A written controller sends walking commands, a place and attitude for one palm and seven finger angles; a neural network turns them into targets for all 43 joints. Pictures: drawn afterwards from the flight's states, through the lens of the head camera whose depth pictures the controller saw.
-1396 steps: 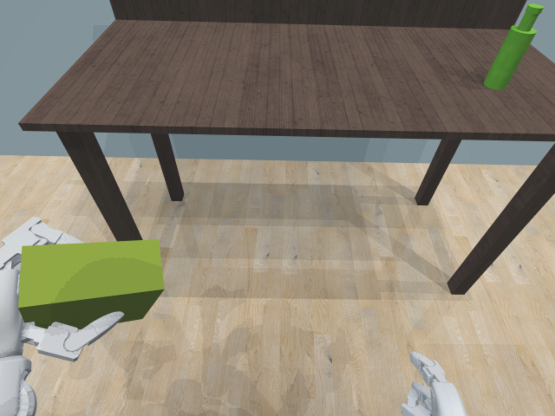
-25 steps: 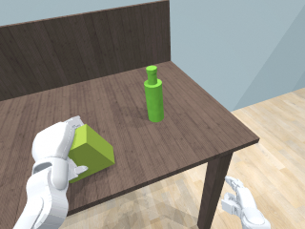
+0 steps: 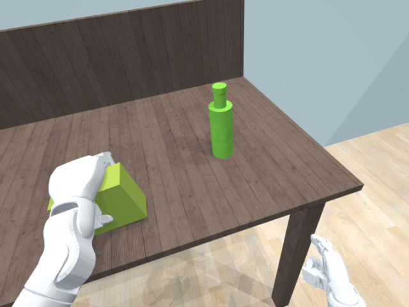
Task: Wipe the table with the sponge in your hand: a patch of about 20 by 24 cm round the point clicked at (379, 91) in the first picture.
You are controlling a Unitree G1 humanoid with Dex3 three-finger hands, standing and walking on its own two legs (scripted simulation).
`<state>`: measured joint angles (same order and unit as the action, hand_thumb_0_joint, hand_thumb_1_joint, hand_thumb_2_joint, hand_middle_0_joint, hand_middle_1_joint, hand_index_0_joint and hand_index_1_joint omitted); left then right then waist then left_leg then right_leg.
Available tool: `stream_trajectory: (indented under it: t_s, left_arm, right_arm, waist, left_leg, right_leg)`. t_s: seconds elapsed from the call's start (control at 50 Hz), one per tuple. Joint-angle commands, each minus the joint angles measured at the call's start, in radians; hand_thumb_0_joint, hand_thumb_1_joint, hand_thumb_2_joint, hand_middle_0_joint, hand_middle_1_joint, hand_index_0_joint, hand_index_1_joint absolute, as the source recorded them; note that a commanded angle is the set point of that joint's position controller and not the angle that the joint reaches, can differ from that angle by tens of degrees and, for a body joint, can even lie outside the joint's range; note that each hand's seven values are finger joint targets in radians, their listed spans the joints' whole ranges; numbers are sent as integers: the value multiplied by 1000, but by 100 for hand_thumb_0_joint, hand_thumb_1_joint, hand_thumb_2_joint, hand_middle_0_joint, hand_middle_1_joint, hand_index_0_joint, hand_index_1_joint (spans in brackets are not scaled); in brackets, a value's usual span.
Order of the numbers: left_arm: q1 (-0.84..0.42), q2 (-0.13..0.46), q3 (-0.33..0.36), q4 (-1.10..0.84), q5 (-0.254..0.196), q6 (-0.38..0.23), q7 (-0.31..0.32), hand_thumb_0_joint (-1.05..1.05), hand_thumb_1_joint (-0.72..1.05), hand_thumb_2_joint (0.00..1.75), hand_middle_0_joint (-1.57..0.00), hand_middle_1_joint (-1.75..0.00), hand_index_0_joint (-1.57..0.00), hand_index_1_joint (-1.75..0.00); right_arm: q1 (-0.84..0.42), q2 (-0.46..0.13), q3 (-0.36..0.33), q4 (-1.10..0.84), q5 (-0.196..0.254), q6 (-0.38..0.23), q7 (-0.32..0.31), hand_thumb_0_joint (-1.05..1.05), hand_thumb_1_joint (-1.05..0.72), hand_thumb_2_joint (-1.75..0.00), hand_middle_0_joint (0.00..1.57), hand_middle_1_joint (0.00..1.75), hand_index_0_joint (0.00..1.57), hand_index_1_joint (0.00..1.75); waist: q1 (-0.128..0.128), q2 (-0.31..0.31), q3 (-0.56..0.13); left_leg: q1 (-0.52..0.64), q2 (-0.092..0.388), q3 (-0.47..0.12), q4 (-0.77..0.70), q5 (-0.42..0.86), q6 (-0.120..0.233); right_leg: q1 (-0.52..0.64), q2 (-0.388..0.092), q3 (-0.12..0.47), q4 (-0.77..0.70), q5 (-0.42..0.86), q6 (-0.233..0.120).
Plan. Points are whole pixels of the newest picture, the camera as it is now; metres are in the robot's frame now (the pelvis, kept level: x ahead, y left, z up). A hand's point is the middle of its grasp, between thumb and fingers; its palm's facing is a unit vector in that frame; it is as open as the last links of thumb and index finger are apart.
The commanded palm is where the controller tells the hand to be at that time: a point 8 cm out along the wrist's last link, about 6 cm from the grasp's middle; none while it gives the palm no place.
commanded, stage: wipe forward along the middle lane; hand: left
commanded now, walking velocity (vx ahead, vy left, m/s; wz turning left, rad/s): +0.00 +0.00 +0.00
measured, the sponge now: (107, 207) +0.26 +0.25 +0.09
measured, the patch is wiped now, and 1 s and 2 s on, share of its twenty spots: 1.00 1.00 1.00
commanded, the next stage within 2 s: slide back across to the first lane in 1.38 s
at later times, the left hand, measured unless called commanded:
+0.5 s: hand (96, 179) +0.30 +0.28 +0.13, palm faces +0.03 -0.04 -1.00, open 9.9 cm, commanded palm +0.27 +0.28 +0.17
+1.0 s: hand (94, 164) +0.34 +0.31 +0.13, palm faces -0.01 -0.03 -1.00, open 9.9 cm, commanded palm +0.32 +0.30 +0.16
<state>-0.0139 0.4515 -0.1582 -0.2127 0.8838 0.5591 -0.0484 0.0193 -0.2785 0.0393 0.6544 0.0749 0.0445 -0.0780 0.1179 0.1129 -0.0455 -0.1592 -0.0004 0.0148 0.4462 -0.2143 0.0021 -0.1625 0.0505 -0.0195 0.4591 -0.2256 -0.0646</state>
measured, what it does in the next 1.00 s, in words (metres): stands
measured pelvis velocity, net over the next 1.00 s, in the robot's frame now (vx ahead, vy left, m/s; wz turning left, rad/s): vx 0.01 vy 0.00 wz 0.02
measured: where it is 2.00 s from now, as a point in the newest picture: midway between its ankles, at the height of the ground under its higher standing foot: outside the picture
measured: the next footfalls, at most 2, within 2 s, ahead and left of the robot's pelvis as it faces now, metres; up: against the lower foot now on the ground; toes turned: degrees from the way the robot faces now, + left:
none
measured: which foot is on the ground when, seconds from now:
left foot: down 0.00-1.00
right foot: down 0.00-1.00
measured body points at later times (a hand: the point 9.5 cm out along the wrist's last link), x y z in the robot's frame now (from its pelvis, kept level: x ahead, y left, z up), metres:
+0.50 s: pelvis +0.01 -0.01 +0.00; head -0.02 -0.06 +0.45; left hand +0.29 +0.28 +0.18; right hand +0.25 -0.22 -0.08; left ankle +0.02 +0.12 -0.74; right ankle +0.02 -0.08 -0.74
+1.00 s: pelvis +0.01 +0.00 +0.00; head -0.01 -0.04 +0.45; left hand +0.34 +0.31 +0.18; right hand +0.20 -0.24 -0.11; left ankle +0.02 +0.12 -0.74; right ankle +0.02 -0.08 -0.74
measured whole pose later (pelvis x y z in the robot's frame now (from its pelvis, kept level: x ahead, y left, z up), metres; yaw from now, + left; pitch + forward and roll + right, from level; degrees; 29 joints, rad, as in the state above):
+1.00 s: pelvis +0.01 +0.00 +0.00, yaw +1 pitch +1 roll +0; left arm -0.40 0.54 -0.07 0.41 0.93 0.34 -0.08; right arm 0.13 -0.30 0.03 0.69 0.09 0.07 -0.08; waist 0.05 0.10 -0.07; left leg -0.26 0.00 -0.02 0.48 -0.23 0.00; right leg -0.24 0.06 -0.05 0.46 -0.23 -0.07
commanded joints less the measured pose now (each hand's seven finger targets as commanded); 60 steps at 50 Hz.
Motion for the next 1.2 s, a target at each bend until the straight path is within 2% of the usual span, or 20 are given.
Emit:
stream_trajectory:
  t_s: [0.0, 0.22, 0.26, 0.3, 0.36, 0.44, 0.46, 0.52, 0.56, 0.62, 0.66, 0.72, 0.76, 0.84, 0.96, 1.0, 1.06, 1.1, 1.16, 1.18]
  left_arm:
    - [-266, 151, 91, -11, 31, -5, 20, 0, 10, 130, -120, -160, -120, -160]
    - [-346, 183, 92, 146, 62, 3, -15, 0, 10, 130, -120, -160, -120, -160]
    - [-366, 239, 139, 161, 59, -11, -18, 0, 10, 130, -120, -160, -120, -160]
    - [-378, 208, 118, 209, 52, -27, -23, 0, 10, 130, -120, -160, -120, -160]
    - [-373, 243, 151, 239, 42, -58, -31, 0, 10, 130, -120, -160, -120, -160]
    - [-398, 232, 138, 310, 33, -96, -42, 0, 10, 130, -120, -160, -120, -160]
    - [-399, 283, 184, 302, 34, -114, -39, 0, 10, 130, -120, -160, -120, -160]
    - [-380, 239, 157, 367, 24, -137, -41, 0, 10, 130, -120, -160, -120, -160]
    - [-411, 268, 176, 368, 29, -152, -40, 0, 10, 130, -120, -160, -120, -160]
    - [-436, 223, 131, 412, 40, -160, -38, 0, 10, 130, -120, -160, -120, -160]
    - [-427, 266, 171, 418, 40, -174, -33, 0, 10, 130, -120, -160, -120, -160]
    - [-462, 233, 138, 477, 35, -176, -34, 0, 10, 130, -120, -160, -120, -160]
    - [-495, 278, 164, 484, 43, -186, -33, 0, 10, 130, -120, -160, -120, -160]
    - [-559, 253, 126, 548, 57, -200, -33, 0, 10, 130, -120, -160, -120, -160]
    - [-612, 294, 160, 587, 56, -231, -25, 0, 10, 130, -120, -160, -120, -160]
    - [-634, 251, 117, 622, 69, -231, -21, 0, 10, 130, -120, -160, -120, -160]
    - [-697, 282, 136, 634, 74, -245, -14, 0, 10, 130, -120, -160, -120, -160]
    - [-726, 261, 109, 682, 82, -243, -10, 0, 10, 130, -120, -160, -120, -160]
    - [-759, 323, 158, 714, 89, -259, -1, 0, 10, 130, -120, -160, -120, -160]
    - [-763, 280, 116, 717, 89, -258, -2, 0, 10, 130, -120, -160, -120, -160]
  right_arm:
    - [-272, -73, -7, -180, 0, -67, 10, 0, -90, -90, 20, 30, 20, 30]
    - [-258, -88, -8, -156, -5, -52, 14, 0, -90, -90, 20, 30, 20, 30]
    - [-254, -93, -10, -151, -4, -51, 9, 0, -90, -90, 20, 30, 20, 30]
    - [-239, -90, -10, -149, -2, -55, 6, 0, -90, -90, 20, 30, 20, 30]
    - [-225, -97, -14, -147, -4, -53, 3, 0, -90, -90, 20, 30, 20, 30]
    - [-191, -106, -18, -142, -3, -49, -1, 0, -90, -90, 20, 30, 20, 30]
    - [-185, -109, -23, -139, -2, -53, -2, 0, -90, -90, 20, 30, 20, 30]
    - [-159, -112, -26, -140, -3, -50, -3, 0, -90, -90, 20, 30, 20, 30]
    - [-157, -118, -29, -138, 1, -48, -4, 0, -90, -90, 20, 30, 20, 30]
    - [-131, -120, -34, -134, 4, -44, -6, 0, -90, -90, 20, 30, 20, 30]
    - [-120, -126, -40, -134, 2, -46, -4, 0, -90, -90, 20, 30, 20, 30]
    - [-101, -130, -40, -127, 6, -36, -6, 0, -90, -90, 20, 30, 20, 30]
    - [-101, -132, -42, -124, 7, -35, -8, 0, -90, -90, 20, 30, 20, 30]
    - [-77, -132, -43, -117, 11, -30, -13, 0, -90, -90, 20, 30, 20, 30]
    - [-57, -137, -45, -122, 11, -22, -8, 0, -90, -90, 20, 30, 20, 30]
    - [-42, -133, -44, -118, 15, -18, -6, 0, -90, -90, 20, 30, 20, 30]
    - [-41, -136, -46, -115, 15, -16, -7, 0, -90, -90, 20, 30, 20, 30]
    - [-24, -135, -46, -111, 18, -14, -10, 0, -90, -90, 20, 30, 20, 30]
    - [-5, -143, -50, -98, 15, -14, -10, 0, -90, -90, 20, 30, 20, 30]
    - [-7, -138, -49, -106, 16, -11, -11, 0, -90, -90, 20, 30, 20, 30]
  waist:
    - [6, -139, -97]
    - [-3, -153, -87]
    - [-6, -144, -95]
    - [-12, -172, -95]
    - [-13, -156, -102]
    - [-29, -182, -104]
    - [-27, -157, -120]
    - [-32, -196, -105]
    - [-38, -175, -97]
    - [-47, -167, -107]
    - [-45, -186, -130]
    - [-57, -212, -103]
    - [-57, -181, -101]
    - [-67, -173, -111]
    - [-70, -171, -136]
    - [-77, -151, -129]
    - [-80, -130, -125]
    - [-87, -158, -126]
    - [-84, -153, -156]
    - [-85, -147, -160]
  left_leg:
    - [15, -35, -30, -57, 57, 33]
    - [-4, -39, -19, -41, 71, 37]
    - [2, -41, -23, -39, 58, 37]
    - [-9, -42, -16, -27, 72, 38]
    - [-12, -44, -21, -21, 70, 38]
    - [-30, -42, -12, -2, 75, 40]
    - [-23, -43, -18, -2, 75, 40]
    - [-44, -41, -13, 8, 91, 42]
    - [-42, -42, -17, 2, 80, 42]
    - [-49, -41, -14, 6, 84, 44]
    - [-49, -41, -15, 11, 91, 46]
    - [-77, -39, -12, 11, 75, 46]
    - [-73, -41, -16, 7, 60, 46]
    - [-81, -42, -16, 0, 39, 48]
    - [-93, -39, -20, -3, 48, 49]
    - [-96, -40, -19, -10, 44, 48]
    - [-91, -36, -24, -20, 28, 48]
    - [-98, -36, -26, -25, 12, 49]
    - [-98, -35, -31, -27, 24, 48]
    - [-97, -40, -24, -23, 32, 51]
  right_leg:
    - [-14, -24, 96, -138, -44, -4]
    - [-11, -32, 98, -140, -3, 2]
    - [-18, -29, 119, -147, -27, 1]
    - [-12, -36, 105, -141, 6, 8]
    - [-8, -36, 117, -139, 28, 7]
    - [-3, -47, 106, -132, 77, 18]
    - [1, -42, 126, -132, 70, 12]
    - [3, -48, 99, -121, 129, 19]
    - [-15, -44, 108, -126, 113, 16]
    - [-19, -45, 85, -121, 120, 17]
    - [-8, -44, 97, -113, 146, 16]
    - [-20, -47, 81, -115, 140, 23]
    - [-35, -45, 90, -120, 109, 20]
    - [-49, -44, 73, -126, 59, 19]
    - [-34, -43, 73, -115, 94, 16]
    - [-51, -38, 53, -115, 69, 15]
    - [-68, -36, 52, -122, 41, 10]
    - [-74, -34, 41, -125, 8, 13]
    - [-60, -32, 48, -121, 28, 7]
    - [-50, -34, 46, -120, 40, 10]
